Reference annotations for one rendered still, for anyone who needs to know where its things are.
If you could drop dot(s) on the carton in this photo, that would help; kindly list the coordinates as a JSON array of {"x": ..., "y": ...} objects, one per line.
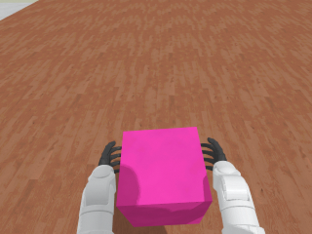
[{"x": 163, "y": 178}]

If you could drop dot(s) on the left robot hand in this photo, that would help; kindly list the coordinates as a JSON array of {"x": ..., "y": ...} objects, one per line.
[{"x": 106, "y": 156}]

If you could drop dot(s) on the robot left forearm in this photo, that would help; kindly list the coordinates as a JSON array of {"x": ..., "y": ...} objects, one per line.
[{"x": 97, "y": 203}]

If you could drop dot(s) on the right robot hand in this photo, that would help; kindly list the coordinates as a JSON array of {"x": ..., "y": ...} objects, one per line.
[{"x": 216, "y": 153}]

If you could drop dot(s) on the robot right forearm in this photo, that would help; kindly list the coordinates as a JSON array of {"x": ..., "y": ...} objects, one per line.
[{"x": 235, "y": 201}]

